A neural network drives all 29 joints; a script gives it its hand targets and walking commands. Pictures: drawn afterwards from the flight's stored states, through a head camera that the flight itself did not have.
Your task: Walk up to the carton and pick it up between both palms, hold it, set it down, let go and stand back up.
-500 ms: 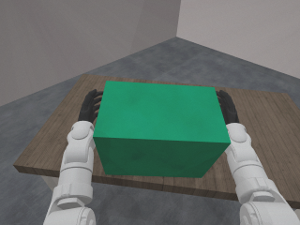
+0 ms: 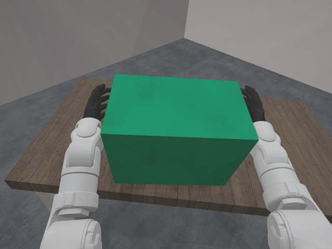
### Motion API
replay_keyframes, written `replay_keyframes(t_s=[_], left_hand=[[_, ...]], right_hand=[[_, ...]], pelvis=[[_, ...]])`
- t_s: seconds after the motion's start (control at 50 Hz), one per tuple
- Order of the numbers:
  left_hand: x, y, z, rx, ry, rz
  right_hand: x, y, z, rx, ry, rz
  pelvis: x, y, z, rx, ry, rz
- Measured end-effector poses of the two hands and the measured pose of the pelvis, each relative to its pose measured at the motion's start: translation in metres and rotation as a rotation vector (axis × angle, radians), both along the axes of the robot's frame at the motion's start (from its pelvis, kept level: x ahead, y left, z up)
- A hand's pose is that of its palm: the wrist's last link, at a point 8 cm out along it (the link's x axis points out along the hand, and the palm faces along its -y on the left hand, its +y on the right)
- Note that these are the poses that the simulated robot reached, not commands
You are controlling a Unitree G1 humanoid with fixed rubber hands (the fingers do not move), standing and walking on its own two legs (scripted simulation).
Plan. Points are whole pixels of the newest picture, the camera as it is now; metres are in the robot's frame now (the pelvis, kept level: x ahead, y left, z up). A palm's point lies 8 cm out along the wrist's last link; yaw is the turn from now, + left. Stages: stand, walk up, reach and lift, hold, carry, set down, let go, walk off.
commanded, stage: reach and lift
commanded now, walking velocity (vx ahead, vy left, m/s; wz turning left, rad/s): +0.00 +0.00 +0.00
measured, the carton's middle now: (173, 134) +0.37 +0.03 +0.12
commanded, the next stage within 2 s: hold in 1.34 s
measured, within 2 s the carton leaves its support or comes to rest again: neither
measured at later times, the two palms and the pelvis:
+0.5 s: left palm (101, 105) +0.38 +0.20 +0.19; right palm (268, 111) +0.39 -0.18 +0.20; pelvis +0.01 +0.00 +0.00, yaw +0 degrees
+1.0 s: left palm (106, 93) +0.38 +0.18 +0.22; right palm (284, 101) +0.38 -0.20 +0.24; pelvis +0.00 +0.00 +0.00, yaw -1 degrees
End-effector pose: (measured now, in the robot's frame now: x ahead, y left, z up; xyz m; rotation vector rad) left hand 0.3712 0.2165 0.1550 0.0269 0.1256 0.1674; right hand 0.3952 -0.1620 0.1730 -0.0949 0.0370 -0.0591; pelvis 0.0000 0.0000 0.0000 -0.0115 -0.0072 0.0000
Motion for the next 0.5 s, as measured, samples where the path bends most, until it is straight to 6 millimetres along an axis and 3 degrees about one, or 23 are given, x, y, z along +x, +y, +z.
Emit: replay_keyframes(t_s=[0.5], left_hand=[[0.006, -0.020, 0.032, 0.007, 0.038, -0.044]], right_hand=[[-0.005, -0.020, 0.029, 0.075, 0.037, -0.048]], pelvis=[[0.011, -0.001, -0.001, 0.000, -0.050, 0.001]])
